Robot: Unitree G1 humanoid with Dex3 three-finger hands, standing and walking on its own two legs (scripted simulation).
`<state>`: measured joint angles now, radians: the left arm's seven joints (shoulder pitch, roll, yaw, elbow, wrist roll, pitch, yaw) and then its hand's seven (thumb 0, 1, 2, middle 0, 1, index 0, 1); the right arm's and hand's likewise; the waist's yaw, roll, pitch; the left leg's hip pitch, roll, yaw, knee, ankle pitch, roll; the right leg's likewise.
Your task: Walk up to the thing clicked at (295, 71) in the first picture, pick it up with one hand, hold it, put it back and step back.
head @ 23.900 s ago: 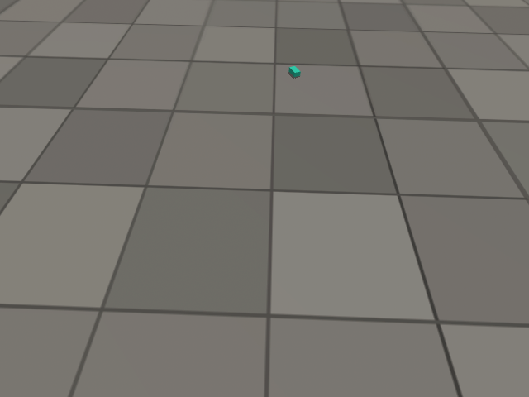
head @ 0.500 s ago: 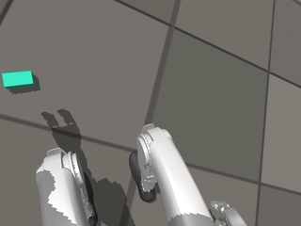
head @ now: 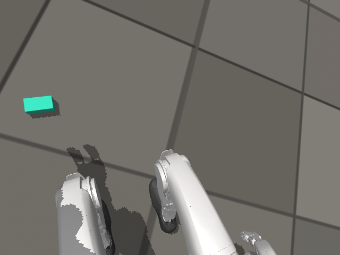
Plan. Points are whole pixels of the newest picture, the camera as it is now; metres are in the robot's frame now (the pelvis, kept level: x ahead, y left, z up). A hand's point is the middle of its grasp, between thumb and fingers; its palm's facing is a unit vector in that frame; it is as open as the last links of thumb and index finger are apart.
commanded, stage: go down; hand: left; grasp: from above
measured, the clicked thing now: (39, 104) +0.59 +0.26 -0.45
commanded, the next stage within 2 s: withdraw in 1.32 s
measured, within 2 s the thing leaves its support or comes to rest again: neither
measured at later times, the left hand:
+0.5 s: hand out of the picture +0.56 +0.32 -0.01, palm faces -0.44 -0.05 -0.89, open 11.9 cm
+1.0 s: hand out of the picture +0.56 +0.32 +0.00, palm faces -0.45 -0.04 -0.89, open 12.2 cm
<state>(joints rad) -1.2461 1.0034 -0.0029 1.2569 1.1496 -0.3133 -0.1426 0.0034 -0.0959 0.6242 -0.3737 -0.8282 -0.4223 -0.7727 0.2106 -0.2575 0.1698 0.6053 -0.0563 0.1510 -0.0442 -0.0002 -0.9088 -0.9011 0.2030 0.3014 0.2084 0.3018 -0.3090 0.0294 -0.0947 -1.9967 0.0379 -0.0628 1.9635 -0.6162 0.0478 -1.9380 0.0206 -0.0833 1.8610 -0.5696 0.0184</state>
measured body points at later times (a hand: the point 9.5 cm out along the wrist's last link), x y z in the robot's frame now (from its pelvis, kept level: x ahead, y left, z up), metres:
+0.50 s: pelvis +0.01 +0.00 +0.03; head +0.24 +0.06 +0.41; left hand +0.58 +0.32 +0.04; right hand +0.03 -0.25 -0.08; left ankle +0.09 +0.11 -0.43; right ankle +0.11 -0.13 -0.43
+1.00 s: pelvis +0.01 +0.01 +0.04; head +0.24 +0.07 +0.43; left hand +0.58 +0.32 +0.05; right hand +0.03 -0.25 -0.06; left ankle +0.09 +0.11 -0.43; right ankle +0.11 -0.13 -0.43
